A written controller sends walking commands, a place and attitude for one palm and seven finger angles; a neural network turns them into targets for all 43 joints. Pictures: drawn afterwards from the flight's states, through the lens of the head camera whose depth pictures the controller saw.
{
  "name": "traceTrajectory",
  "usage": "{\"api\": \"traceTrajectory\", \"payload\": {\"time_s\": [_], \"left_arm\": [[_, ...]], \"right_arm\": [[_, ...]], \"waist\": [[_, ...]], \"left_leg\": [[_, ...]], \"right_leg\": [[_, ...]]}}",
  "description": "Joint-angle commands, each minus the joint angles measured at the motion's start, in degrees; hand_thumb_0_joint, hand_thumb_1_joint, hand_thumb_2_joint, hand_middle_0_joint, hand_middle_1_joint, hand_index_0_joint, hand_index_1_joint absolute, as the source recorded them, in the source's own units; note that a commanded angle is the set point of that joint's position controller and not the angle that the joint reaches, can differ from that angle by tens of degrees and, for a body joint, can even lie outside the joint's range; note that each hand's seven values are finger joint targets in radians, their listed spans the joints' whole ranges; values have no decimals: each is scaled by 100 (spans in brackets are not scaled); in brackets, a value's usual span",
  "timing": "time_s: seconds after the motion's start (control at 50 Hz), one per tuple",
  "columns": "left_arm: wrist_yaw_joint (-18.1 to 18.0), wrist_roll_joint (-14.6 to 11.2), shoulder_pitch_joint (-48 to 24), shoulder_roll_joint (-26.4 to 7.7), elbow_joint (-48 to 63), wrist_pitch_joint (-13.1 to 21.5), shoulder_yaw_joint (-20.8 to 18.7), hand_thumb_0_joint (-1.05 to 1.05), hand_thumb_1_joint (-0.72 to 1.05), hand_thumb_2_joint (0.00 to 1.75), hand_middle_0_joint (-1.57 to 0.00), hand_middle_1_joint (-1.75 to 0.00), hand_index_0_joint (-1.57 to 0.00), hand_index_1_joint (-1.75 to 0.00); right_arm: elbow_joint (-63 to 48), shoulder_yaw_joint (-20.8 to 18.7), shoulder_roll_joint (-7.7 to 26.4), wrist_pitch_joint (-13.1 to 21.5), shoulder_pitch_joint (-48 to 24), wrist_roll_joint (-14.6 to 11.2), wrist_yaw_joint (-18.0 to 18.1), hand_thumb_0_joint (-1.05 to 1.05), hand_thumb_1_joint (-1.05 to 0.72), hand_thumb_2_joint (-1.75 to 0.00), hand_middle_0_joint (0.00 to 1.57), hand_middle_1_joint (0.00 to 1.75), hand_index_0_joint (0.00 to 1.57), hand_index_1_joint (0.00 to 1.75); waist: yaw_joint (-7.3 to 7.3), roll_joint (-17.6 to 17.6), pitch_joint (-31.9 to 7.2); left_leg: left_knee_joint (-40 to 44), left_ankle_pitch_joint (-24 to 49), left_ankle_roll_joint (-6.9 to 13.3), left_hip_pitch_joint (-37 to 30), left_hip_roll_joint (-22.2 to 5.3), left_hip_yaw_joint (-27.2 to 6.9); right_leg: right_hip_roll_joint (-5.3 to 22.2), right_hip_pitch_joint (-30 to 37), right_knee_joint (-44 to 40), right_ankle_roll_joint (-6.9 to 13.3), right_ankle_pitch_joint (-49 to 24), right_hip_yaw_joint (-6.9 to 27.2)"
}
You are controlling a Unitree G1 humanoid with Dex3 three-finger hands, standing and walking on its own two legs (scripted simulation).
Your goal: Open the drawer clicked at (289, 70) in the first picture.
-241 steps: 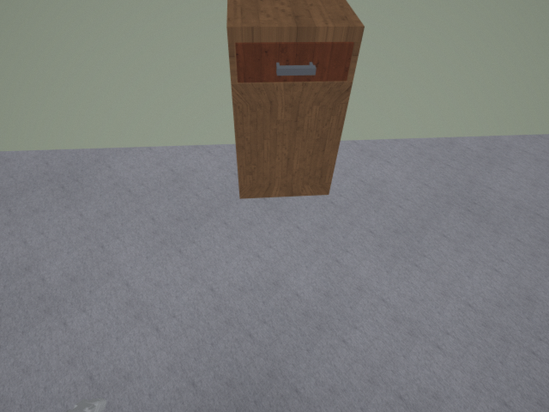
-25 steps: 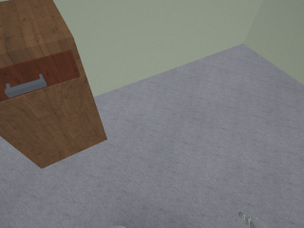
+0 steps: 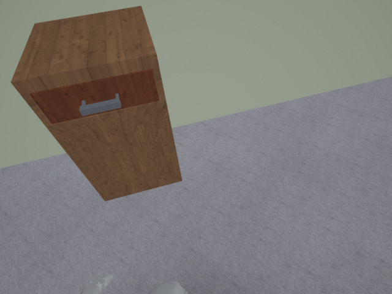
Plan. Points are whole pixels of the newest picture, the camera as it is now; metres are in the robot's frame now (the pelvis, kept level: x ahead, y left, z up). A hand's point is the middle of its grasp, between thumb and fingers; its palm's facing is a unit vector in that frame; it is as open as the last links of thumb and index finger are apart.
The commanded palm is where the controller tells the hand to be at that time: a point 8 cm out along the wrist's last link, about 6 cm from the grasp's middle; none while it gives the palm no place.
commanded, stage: turn to face it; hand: left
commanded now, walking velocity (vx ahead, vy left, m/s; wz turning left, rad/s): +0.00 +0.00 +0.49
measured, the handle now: (100, 103) +0.72 +0.38 -0.06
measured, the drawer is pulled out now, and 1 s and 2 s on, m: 0.00 0.00 0.00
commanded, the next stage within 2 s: take the last steps up to it in 0.46 s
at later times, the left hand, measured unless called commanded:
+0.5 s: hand out of the picture -0.02 +0.27 -0.17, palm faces +0.25 -0.94 -0.25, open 7.4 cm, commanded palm none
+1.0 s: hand out of the picture -0.06 +0.15 -0.16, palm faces +0.37 -0.92 -0.15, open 7.4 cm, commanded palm none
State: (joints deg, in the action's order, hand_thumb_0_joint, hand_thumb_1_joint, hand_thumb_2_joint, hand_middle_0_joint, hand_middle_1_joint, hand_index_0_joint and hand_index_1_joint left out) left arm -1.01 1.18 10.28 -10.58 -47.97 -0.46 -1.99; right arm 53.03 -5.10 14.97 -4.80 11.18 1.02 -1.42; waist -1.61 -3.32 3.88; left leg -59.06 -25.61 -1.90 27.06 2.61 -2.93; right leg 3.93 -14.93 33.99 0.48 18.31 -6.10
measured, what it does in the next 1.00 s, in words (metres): steps on the spot, turning left: left foot, then right foot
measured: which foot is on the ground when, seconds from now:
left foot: up 0.00-0.28, down 0.30-0.72, up 0.74-1.00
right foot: down 0.00-0.30, up 0.32-0.70, down 0.72-1.00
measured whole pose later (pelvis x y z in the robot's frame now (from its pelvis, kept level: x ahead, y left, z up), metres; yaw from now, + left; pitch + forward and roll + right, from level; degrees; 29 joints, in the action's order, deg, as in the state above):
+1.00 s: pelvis +0.05 +0.03 +0.01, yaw +18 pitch -1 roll +0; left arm -0.8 1.7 25.1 -5.6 -63.9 3.0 -1.2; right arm 61.8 -4.0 11.0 -2.0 16.3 1.4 -1.2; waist 0.3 -0.9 0.7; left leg -53.7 -14.9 -1.0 28.6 -5.6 2.8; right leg 1.1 -2.1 19.1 1.4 16.0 -8.4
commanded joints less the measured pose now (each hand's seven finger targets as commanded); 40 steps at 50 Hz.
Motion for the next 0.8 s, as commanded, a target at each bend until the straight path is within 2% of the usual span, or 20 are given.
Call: {"api": "traceTrajectory", "payload": {"time_s": [0.0,0.16,0.22,0.24,0.26,0.28,0.3,0.34,0.36,0.4,0.48,0.54,0.62,0.66,0.68,0.7,0.72,0.74,0.76,0.78], "left_arm": [[-112,20,-115,-1080,411,106,-267,0,90,90,-20,-30,-20,-30],[-97,74,593,-1433,-52,57,-382,0,90,90,-20,-30,-20,-30],[-85,40,519,-1465,-141,19,-405,0,90,90,-20,-30,-20,-30],[-69,-11,458,-1403,-157,-8,-395,0,90,90,-20,-30,-20,-30],[-45,-46,529,-1143,-89,-42,-363,0,90,90,-20,-30,-20,-30],[-11,-67,450,-732,131,-63,-241,0,90,90,-20,-30,-20,-30],[-68,-6,51,-803,150,-137,-198,0,90,90,-20,-30,-20,-30],[-26,-38,-99,-812,-39,-145,-254,0,90,90,-20,-30,-20,-30],[10,-28,77,-804,-176,-132,-258,0,90,90,-20,-30,-20,-30],[29,-30,304,-755,-357,-141,-237,0,90,90,-20,-30,-20,-30],[-5,-45,191,-687,-380,-157,-190,0,90,90,-20,-30,-20,-30],[-22,-52,157,-579,-369,-163,-152,0,90,90,-20,-30,-20,-30],[39,-9,407,-421,-550,-34,-81,0,90,90,-20,-30,-20,-30],[68,26,851,-437,-769,65,-70,0,90,90,-20,-30,-20,-30],[53,57,1135,-588,-889,136,-104,0,90,90,-20,-30,-20,-30],[7,118,1447,-973,-979,183,-189,0,90,90,-20,-30,-20,-30],[-16,64,1608,-1270,-930,168,-243,0,90,90,-20,-30,-20,-30],[-40,27,1562,-1159,-959,225,-258,0,90,90,-20,-30,-20,-30],[-51,25,1407,-945,-984,245,-216,0,90,90,-20,-30,-20,-30],[-40,26,1162,-767,-958,279,-162,0,90,90,-20,-30,-20,-30]], "right_arm": [[-434,-113,398,147,-134,27,-69,0,-90,-90,20,30,20,30],[-479,62,170,225,-602,-52,-38,0,-90,-90,20,30,20,30],[-357,83,219,298,-197,-45,9,0,-90,-90,20,30,20,30],[-275,60,365,338,57,-32,13,0,-90,-90,20,30,20,30],[-254,-37,791,394,278,6,27,0,-90,-90,20,30,20,30],[-252,-149,1341,406,539,22,63,0,-90,-90,20,30,20,30],[-88,-150,1312,391,762,18,133,0,-90,-90,20,30,20,30],[-155,-46,982,398,247,28,222,0,-90,-90,20,30,20,30],[-223,13,817,422,-43,24,233,0,-90,-90,20,30,20,30],[-224,61,712,467,-102,3,249,0,-90,-90,20,30,20,30],[-94,58,690,455,126,-4,262,0,-90,-90,20,30,20,30],[-46,38,693,419,101,22,248,0,-90,-90,20,30,20,30],[114,51,592,447,152,64,229,0,-90,-90,20,30,20,30],[195,71,469,463,119,21,214,0,-90,-90,20,30,20,30],[224,103,243,480,151,-2,205,0,-90,-90,20,30,20,30],[146,192,-131,503,137,-51,185,0,-90,-90,20,30,20,30],[-75,172,2,478,-216,1,135,0,-90,-90,20,30,20,30],[-91,115,175,445,-427,49,103,0,-90,-90,20,30,20,30],[8,80,187,453,-354,47,73,0,-90,-90,20,30,20,30],[161,57,117,455,-154,56,41,0,-90,-90,20,30,20,30]], "waist": [[53,1369,-154],[459,1516,-474],[253,1542,-684],[85,1203,-752],[-24,100,-1014],[-144,-1481,-958],[-337,-1162,-939],[-121,-1005,-502],[54,-778,-495],[125,-521,-557],[27,-350,-578],[25,-358,-514],[77,-527,-456],[297,-108,-369],[421,456,-257],[546,1650,-35],[734,2026,243],[701,1971,602],[513,1468,704],[327,995,695]], "left_leg": [[-1084,393,-177,533,-451,215],[1288,-112,-140,-287,-419,807],[2591,659,-54,-1073,-333,991],[3364,1401,10,-1720,-402,962],[3737,2568,317,-2613,-1186,-32],[3841,4749,1107,-3039,-2554,-1584],[3937,4323,1419,-2554,-2652,-1518],[3993,3760,1293,-2032,-2131,-1116],[3964,3826,1170,-2013,-1947,-791],[3953,4196,1078,-2152,-1702,-439],[3951,4402,1188,-2366,-1750,-559],[4010,3739,1211,-2129,-1759,-690],[4245,1451,1125,-1715,-1657,-1012],[3979,205,894,-995,-1392,-918],[3377,-334,636,-353,-989,-592],[2025,-629,322,616,-260,211],[1015,-835,269,1010,-275,328],[394,-411,307,1122,-466,95],[22,-72,309,1157,-593,105],[-159,339,264,1045,-688,170]], "right_leg": [[1459,293,-1586,493,-1588,682],[1755,999,-1095,679,-2927,306],[1580,888,-555,379,-3035,21],[1459,516,-127,134,-2639,-187],[1020,-350,845,-203,-1476,-419],[379,-1679,1907,-550,1703,-408],[353,-1527,2628,-459,1998,175],[372,-1681,3048,-411,1232,515],[375,-1601,3044,-438,897,493],[284,-1431,2851,-487,626,411],[176,-1248,2182,-527,700,407],[79,-916,1546,-488,752,365],[-129,-240,494,-361,656,200],[-188,808,-730,-323,-36,120],[96,1459,-1326,-236,139,476],[1218,1727,-2141,200,1465,2051],[2029,1148,-2884,748,2634,3117],[2006,622,-3170,849,2882,3367],[1916,569,-3101,846,2572,3012],[1651,504,-2896,725,1875,2317]]}}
